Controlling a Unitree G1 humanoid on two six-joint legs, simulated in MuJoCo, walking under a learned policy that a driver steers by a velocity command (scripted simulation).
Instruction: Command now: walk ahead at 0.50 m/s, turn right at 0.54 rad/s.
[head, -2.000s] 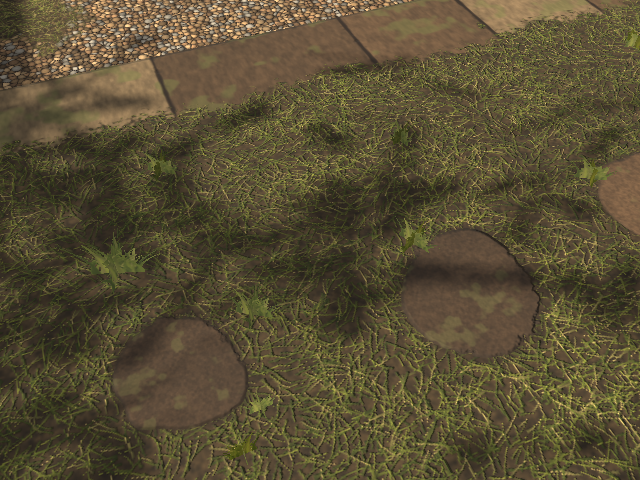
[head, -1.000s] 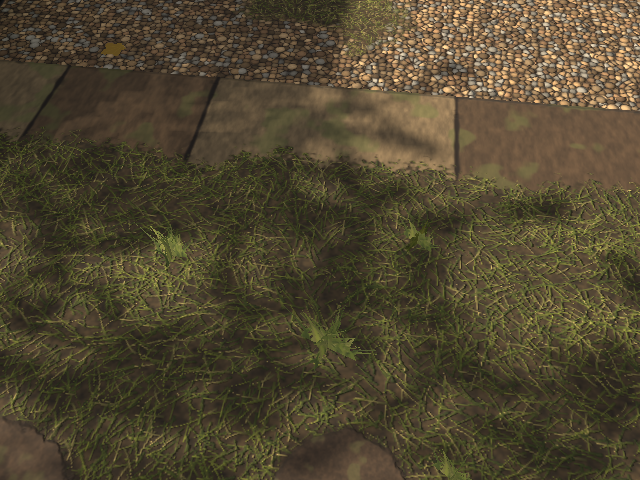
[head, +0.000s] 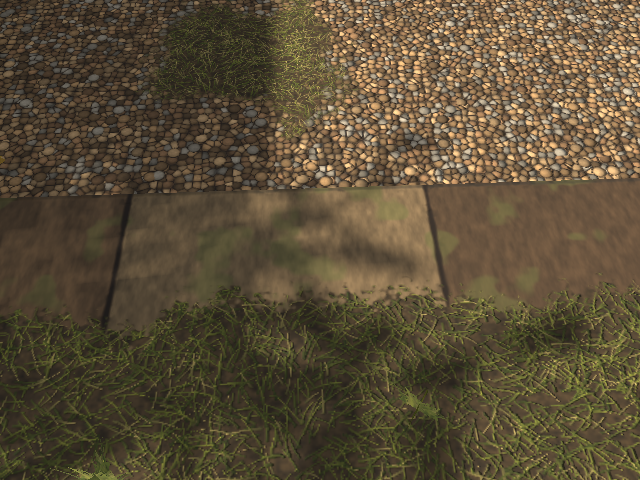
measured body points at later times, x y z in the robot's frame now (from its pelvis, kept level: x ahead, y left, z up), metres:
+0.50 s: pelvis +0.29 +0.03 +0.01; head +0.31 +0.02 +0.46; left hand +0.43 +0.28 -0.10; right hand +0.41 -0.27 -0.06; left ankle +0.39 +0.11 -0.72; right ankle +0.12 -0.06 -0.64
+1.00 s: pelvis +0.47 -0.08 +0.01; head +0.50 -0.11 +0.46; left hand +0.76 +0.05 -0.06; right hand +0.41 -0.36 -0.12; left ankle +0.44 +0.10 -0.64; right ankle +0.51 -0.22 -0.72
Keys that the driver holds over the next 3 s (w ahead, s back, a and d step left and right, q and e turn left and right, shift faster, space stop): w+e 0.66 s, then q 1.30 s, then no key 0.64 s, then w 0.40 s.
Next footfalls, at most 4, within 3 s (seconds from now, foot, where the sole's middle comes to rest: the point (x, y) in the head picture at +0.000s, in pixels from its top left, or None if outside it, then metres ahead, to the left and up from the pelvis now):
0.42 left None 0.43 0.10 -0.75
0.88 right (449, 420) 0.55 -0.24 -0.75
1.28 left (322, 408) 0.58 0.02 -0.75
1.78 right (428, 410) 0.57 -0.20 -0.75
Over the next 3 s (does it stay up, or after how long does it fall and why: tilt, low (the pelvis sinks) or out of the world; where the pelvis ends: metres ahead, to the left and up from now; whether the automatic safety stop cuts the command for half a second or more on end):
stays up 0.58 -0.01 0.03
